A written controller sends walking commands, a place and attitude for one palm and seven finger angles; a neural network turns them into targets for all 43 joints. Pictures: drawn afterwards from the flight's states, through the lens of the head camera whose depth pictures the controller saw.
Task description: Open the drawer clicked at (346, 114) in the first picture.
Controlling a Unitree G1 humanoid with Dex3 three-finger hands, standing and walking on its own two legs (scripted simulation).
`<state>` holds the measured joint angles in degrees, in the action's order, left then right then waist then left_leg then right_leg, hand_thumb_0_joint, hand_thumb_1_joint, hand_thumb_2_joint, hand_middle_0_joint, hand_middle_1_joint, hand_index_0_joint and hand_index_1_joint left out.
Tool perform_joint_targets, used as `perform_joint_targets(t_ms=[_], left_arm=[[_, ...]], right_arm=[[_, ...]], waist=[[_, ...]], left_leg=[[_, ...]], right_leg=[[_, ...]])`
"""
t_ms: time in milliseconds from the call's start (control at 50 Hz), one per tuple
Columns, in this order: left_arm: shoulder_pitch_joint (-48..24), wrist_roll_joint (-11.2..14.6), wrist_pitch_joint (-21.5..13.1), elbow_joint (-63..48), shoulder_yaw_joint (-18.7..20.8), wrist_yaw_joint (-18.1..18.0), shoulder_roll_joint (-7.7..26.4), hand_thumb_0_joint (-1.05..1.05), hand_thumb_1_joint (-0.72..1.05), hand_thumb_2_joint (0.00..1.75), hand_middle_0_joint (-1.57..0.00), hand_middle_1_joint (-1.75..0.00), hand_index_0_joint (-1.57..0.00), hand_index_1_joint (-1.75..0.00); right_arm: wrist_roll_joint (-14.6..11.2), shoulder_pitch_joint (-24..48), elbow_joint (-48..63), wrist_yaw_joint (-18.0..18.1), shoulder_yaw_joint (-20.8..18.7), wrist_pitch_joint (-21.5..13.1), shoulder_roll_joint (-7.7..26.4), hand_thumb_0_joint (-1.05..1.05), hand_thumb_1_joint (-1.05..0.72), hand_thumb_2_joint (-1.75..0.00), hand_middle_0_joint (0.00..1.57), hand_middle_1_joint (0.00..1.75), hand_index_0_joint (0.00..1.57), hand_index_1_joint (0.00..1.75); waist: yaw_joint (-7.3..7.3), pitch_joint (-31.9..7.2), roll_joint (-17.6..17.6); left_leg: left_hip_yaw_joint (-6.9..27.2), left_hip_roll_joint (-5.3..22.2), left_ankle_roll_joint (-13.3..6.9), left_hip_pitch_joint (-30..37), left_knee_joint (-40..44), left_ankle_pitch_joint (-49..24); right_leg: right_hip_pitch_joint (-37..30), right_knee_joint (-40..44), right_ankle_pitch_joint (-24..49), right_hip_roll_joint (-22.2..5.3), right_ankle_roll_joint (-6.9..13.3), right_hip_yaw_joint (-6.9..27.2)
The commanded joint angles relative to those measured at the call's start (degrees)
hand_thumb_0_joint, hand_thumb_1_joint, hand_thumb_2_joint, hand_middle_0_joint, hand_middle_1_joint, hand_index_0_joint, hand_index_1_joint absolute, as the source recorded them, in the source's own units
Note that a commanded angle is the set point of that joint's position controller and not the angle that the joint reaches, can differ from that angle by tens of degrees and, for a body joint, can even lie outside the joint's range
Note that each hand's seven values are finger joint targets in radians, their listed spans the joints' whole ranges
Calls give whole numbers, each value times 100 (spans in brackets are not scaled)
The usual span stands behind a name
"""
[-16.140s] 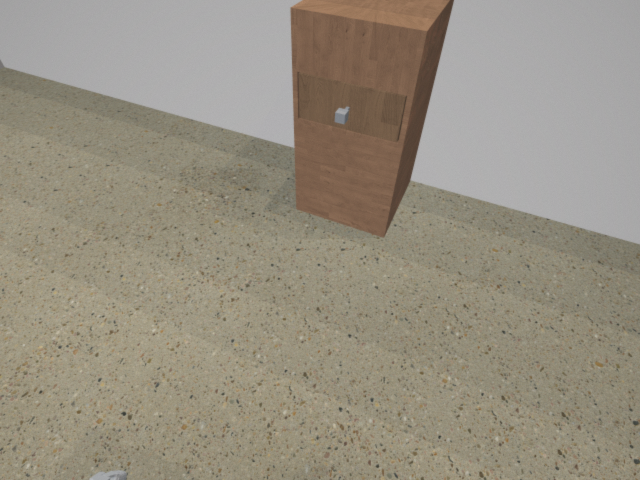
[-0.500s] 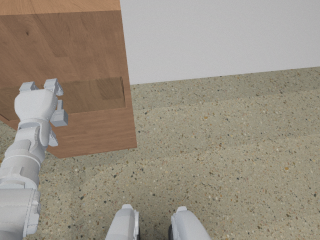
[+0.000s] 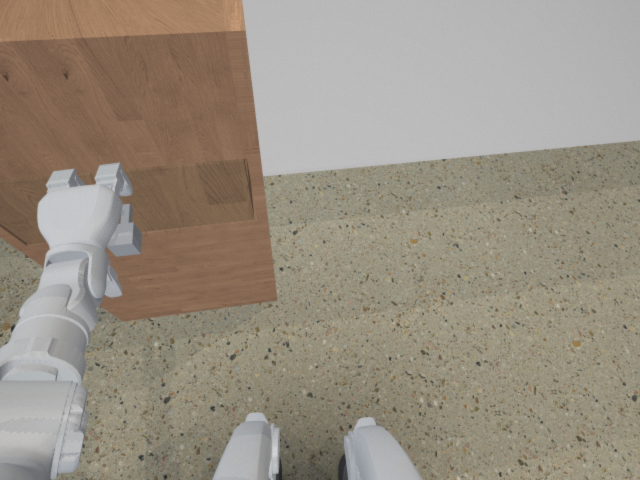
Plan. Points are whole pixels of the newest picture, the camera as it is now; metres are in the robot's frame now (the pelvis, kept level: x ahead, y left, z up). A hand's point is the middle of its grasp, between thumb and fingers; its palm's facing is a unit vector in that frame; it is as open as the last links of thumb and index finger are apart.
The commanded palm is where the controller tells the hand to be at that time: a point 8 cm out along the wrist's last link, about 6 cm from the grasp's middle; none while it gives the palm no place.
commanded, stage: re-aim the fingers above the handle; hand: left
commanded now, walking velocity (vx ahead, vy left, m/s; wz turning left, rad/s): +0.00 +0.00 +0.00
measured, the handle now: (125, 228) +0.48 +0.30 -0.10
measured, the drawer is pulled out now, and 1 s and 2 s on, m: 0.00 0.00 0.00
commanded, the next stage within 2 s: lower the fingers behind the handle in 0.36 s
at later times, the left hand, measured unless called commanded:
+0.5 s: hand (94, 236) +0.43 +0.31 -0.04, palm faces -0.07 -0.04 -1.00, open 13.8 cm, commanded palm +0.43 +0.29 +0.02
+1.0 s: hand (107, 247) +0.43 +0.31 -0.08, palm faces -0.05 -0.02 -1.00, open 13.8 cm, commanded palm +0.43 +0.28 -0.02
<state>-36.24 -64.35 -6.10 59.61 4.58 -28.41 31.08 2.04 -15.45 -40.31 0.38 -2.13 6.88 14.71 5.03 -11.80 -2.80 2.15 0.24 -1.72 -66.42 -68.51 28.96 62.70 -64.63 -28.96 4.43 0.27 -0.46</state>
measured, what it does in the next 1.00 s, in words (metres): stands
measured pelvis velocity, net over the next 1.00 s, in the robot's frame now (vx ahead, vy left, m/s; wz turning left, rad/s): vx -0.01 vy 0.01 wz -0.01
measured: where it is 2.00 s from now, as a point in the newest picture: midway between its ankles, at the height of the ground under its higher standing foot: outside the picture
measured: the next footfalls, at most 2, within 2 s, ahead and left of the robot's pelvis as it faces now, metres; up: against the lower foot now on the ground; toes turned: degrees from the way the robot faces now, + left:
none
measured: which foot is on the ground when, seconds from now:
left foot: down 0.00-1.00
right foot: down 0.00-1.00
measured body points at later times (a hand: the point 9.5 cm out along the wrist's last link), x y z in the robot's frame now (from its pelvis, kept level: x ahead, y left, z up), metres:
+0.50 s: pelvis +0.00 +0.00 -0.01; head +0.14 +0.02 +0.42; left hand +0.43 +0.31 +0.01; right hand +0.04 -0.28 -0.13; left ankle +0.02 +0.10 -0.64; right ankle +0.01 -0.12 -0.64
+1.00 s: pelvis -0.01 +0.01 -0.03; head +0.14 +0.03 +0.39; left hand +0.43 +0.31 -0.03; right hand +0.04 -0.27 -0.15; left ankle +0.02 +0.10 -0.64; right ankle +0.01 -0.12 -0.64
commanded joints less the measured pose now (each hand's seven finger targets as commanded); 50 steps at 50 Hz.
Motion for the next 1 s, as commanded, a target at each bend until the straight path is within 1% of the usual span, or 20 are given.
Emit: perform_joint_targets(t_ms=[0,80,100,140,180,200,220,280,360,400,440,520,560,620,680,760,800,880,940,980], left_arm=[[-1900,87,83,-880,401,-154,1717,0,-50,30,-30,-120,-30,-120],[-2003,99,-54,-860,342,-38,1712,0,-50,30,-30,-120,-30,-120],[-1912,90,-98,-873,519,-28,1935,0,-50,30,-30,-120,-30,-120],[-2059,108,-176,-949,500,-5,1935,0,-50,30,-30,-120,-30,-120],[-1883,86,-214,-850,560,-9,2010,0,-50,30,-30,-120,-30,-120],[-2083,74,-266,-1000,475,-30,1914,0,-50,30,-30,-120,-30,-120],[-1978,71,-292,-1031,589,-46,2022,0,-50,30,-30,-120,-30,-120],[-1750,152,-263,-945,540,-36,1855,0,-50,30,-30,-120,-30,-120],[-1890,119,-267,-1107,637,-36,2060,0,-50,30,-30,-120,-30,-120],[-2029,129,-280,-1154,586,-43,2021,0,-50,30,-30,-120,-30,-120],[-1978,129,-312,-1256,706,-54,2125,0,-50,30,-30,-120,-30,-120],[-1767,98,-266,-882,443,-104,1703,0,-50,30,-30,-120,-30,-120],[-1876,69,-293,-953,554,-120,1879,0,-50,30,-30,-120,-30,-120],[-1720,59,-286,-936,548,-159,1781,0,-50,30,-30,-120,-30,-120],[-1838,18,-288,-883,520,-191,1771,0,-50,30,-30,-120,-30,-120],[-2008,-55,-338,-1144,665,-307,1941,0,-50,30,-30,-120,-30,-120],[-1942,-39,-289,-1059,533,-345,1702,0,-50,30,-30,-120,-30,-120],[-2171,-56,-148,-850,439,-378,1674,0,-50,30,-30,-120,-30,-120],[-2430,-70,-112,-881,414,-363,1699,0,-50,30,-30,-120,-30,-120],[-2337,-66,-112,-903,447,-342,1740,0,-50,30,-30,-120,-30,-120]], right_arm=[[-5,-775,289,128,-301,-64,1019,0,-90,-90,20,30,20,30],[-8,-800,253,172,-295,-110,1007,0,-90,-90,20,30,20,30],[-16,-803,261,177,-282,-111,1023,0,-90,-90,20,30,20,30],[0,-804,248,188,-283,-131,1007,0,-90,-90,20,30,20,30],[-1,-805,248,181,-277,-133,1029,0,-90,-90,20,30,20,30],[-11,-815,261,182,-300,-148,1013,0,-90,-90,20,30,20,30],[10,-836,239,180,-311,-149,1022,0,-90,-90,20,30,20,30],[13,-870,221,150,-325,-128,1026,0,-90,-90,20,30,20,30],[-3,-864,216,161,-327,-103,1042,0,-90,-90,20,30,20,30],[-3,-869,185,167,-326,-114,1046,0,-90,-90,20,30,20,30],[26,-838,192,175,-331,-104,1059,0,-90,-90,20,30,20,30],[35,-835,161,129,-334,-99,1033,0,-90,-90,20,30,20,30],[34,-838,175,122,-326,-103,1056,0,-90,-90,20,30,20,30],[62,-837,184,98,-338,-90,1048,0,-90,-90,20,30,20,30],[78,-807,190,87,-321,-70,1054,0,-90,-90,20,30,20,30],[96,-792,201,79,-347,-93,1068,0,-90,-90,20,30,20,30],[98,-764,199,59,-356,-92,1042,0,-90,-90,20,30,20,30],[109,-778,159,47,-325,-104,1067,0,-90,-90,20,30,20,30],[115,-796,142,59,-319,-135,1069,0,-90,-90,20,30,20,30],[119,-815,137,63,-320,-148,1070,0,-90,-90,20,30,20,30]], waist=[[37,-2427,-407],[103,-2318,-434],[23,-2427,-393],[72,-2457,-502],[10,-2406,-564],[93,-2531,-539],[4,-2648,-586],[12,-2626,-487],[0,-2804,-579],[67,-2655,-553],[-5,-2791,-648],[64,-2431,-544],[15,-2579,-637],[-10,-2680,-590],[31,-2489,-587],[-6,-2859,-750],[36,-2764,-778],[110,-2638,-763],[165,-2820,-800],[106,-2918,-836]], left_leg=[[-8,-35,-78,2437,800,-2088],[-48,-44,-104,2254,708,-2011],[-54,-51,-106,2196,690,-2013],[-65,-49,-112,2154,630,-2043],[-42,-55,-88,2130,615,-2041],[-33,-42,-103,2190,586,-2079],[-43,-48,-88,2226,555,-2183],[-19,-34,-77,2311,539,-2343],[-28,-37,-79,2331,527,-2356],[-6,-17,-84,2306,538,-2282],[24,-10,-64,2444,529,-2425],[58,2,-45,2354,508,-2260],[93,5,-28,2357,478,-2337],[90,12,-31,2392,404,-2418],[125,21,-19,2211,347,-2293],[215,55,15,2409,265,-2416],[219,60,26,2421,237,-2376],[243,51,15,2203,177,-2107],[289,56,16,2190,117,-2026],[295,65,27,2270,81,-2138]], right_leg=[[-863,810,1617,26,191,-168],[-835,787,1660,15,185,-123],[-901,754,1672,11,182,-108],[-879,715,1735,5,187,-85],[-785,657,1666,19,203,-115],[-729,662,1694,18,181,-105],[-798,606,1779,20,193,-107],[-771,586,1872,39,192,-150],[-794,561,1918,25,180,-115],[-708,584,1831,30,178,-137],[-695,529,1866,35,197,-144],[-381,527,1602,52,206,-215],[-333,431,1628,41,212,-219],[-327,377,1681,55,216,-226],[-149,293,1545,53,225,-248],[33,132,1500,47,230,-276],[173,135,1424,55,229,-293],[338,65,1244,52,231,-313],[440,-20,1178,39,230,-315],[433,-65,1233,47,236,-332]])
